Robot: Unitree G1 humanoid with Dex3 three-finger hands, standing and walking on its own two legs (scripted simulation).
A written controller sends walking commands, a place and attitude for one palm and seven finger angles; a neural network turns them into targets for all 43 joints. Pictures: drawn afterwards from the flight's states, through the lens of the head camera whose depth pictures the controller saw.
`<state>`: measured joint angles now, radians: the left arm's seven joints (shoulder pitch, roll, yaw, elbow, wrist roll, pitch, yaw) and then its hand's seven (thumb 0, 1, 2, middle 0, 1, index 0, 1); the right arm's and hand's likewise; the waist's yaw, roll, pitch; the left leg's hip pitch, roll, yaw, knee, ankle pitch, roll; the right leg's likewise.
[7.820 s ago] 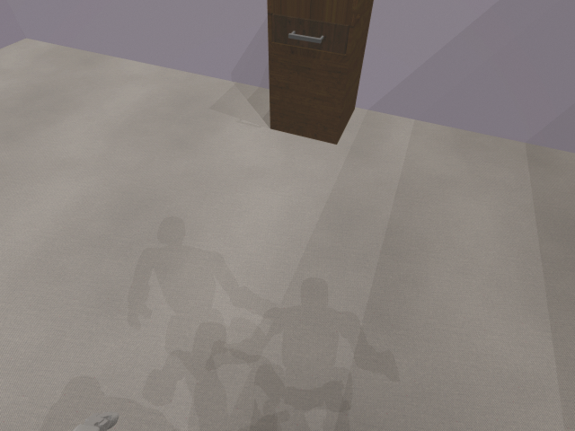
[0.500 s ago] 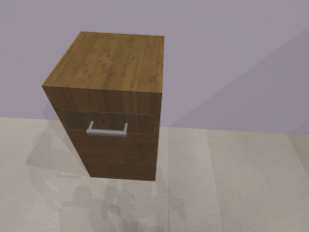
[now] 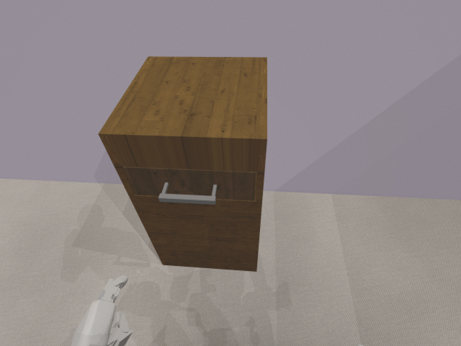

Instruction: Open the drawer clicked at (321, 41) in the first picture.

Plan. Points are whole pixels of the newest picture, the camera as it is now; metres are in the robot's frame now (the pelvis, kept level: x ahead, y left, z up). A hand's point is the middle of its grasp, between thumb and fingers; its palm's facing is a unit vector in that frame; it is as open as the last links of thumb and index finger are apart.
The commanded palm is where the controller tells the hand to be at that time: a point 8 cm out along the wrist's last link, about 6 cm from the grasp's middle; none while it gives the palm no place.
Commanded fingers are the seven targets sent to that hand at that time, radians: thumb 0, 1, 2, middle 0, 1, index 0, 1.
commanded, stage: raise the hand with hooked fingers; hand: left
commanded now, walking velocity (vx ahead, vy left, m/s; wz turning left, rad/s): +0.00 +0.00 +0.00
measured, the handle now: (188, 193) +0.56 +0.16 -0.17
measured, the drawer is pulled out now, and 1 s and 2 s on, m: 0.00 0.00 0.00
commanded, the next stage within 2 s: move the hooked fingers above the handle in 1.72 s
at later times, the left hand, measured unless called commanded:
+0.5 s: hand (118, 291) +0.22 +0.22 -0.02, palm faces +0.19 -0.15 -0.97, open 10.1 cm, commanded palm +0.19 +0.20 +0.03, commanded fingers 0.00 0.08 0.55 -0.26 -0.82 -0.26 -0.82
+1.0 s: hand (129, 228) +0.32 +0.21 +0.03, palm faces +0.05 -0.14 -0.99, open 13.0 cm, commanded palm +0.29 +0.22 +0.09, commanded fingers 0.00 -0.50 0.30 -0.30 -1.20 -0.30 -1.20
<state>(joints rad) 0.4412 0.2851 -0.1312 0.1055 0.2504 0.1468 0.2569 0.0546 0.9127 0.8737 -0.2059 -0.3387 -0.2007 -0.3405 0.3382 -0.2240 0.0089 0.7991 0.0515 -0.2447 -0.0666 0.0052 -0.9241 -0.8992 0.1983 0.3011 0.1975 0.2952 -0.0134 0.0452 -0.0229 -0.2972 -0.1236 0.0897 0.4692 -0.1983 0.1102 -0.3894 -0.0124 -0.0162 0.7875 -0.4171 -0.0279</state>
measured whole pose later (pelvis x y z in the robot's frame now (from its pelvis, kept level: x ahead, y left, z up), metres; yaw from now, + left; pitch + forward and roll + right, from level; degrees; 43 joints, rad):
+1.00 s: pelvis +0.06 -0.01 -0.01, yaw -1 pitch +5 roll -1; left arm 0.15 0.40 -0.11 -0.03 0.99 0.03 0.25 0.00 -0.28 0.39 -0.30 -1.06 -0.30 -1.06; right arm 0.13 -0.26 -0.01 0.60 -0.02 0.16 0.00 0.01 -0.91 -0.90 0.20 0.30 0.20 0.30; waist 0.08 0.06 -0.05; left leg -0.37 -0.13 0.01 0.63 -0.35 0.12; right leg -0.41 0.08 0.04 0.64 -0.32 -0.04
